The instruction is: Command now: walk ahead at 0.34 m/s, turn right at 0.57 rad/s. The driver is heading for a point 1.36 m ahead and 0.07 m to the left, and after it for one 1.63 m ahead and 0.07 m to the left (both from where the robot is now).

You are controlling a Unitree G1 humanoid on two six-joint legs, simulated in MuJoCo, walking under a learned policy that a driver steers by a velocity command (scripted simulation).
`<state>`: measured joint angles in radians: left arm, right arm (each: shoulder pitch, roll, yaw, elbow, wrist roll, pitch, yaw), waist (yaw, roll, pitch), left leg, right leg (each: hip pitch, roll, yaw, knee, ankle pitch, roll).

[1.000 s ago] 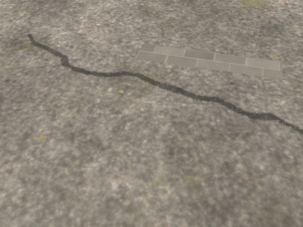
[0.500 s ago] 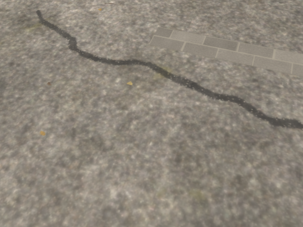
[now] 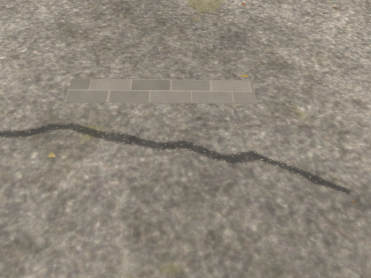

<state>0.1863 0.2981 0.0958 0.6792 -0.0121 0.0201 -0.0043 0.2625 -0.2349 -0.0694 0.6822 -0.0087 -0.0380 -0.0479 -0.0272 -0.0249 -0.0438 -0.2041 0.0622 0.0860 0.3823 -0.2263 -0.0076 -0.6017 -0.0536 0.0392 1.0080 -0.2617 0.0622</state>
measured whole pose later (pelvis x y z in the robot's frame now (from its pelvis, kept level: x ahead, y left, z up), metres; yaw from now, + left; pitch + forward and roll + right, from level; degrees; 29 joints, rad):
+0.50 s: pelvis +0.16 -0.09 +0.00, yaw -7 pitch +4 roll +0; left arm 0.42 0.23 0.04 0.80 -0.01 -0.07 0.00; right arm 0.08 -0.26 -0.05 0.69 0.01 -0.07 0.02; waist 0.07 0.05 -0.01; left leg -0.74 0.08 -0.01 0.72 0.08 0.00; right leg 0.00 0.06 0.00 0.25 -0.30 -0.06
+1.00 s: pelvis +0.45 -0.09 +0.00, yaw -7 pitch +2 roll +2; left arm 0.12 0.27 0.05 0.71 0.00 -0.07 0.00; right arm 0.34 -0.26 -0.05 0.82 0.01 -0.08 0.01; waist -0.06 -0.05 0.01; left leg -0.09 -0.07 0.05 0.25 -0.20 0.06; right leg -0.72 -0.14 0.06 0.79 0.01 0.02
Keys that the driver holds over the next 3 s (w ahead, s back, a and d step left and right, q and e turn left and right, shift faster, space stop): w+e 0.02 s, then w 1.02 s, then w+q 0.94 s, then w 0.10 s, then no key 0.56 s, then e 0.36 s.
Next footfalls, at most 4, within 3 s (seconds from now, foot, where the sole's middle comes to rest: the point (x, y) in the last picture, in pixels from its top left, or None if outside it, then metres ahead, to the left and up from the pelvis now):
0.14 right None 0.07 -0.16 -0.78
0.66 left None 0.45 0.00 -0.78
1.16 right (254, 233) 0.70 -0.28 -0.78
1.70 left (183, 178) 0.96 -0.01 -0.78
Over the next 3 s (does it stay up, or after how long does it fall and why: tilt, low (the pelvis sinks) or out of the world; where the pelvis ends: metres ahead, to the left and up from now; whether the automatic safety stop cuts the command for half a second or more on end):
stays up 1.21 -0.02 -0.02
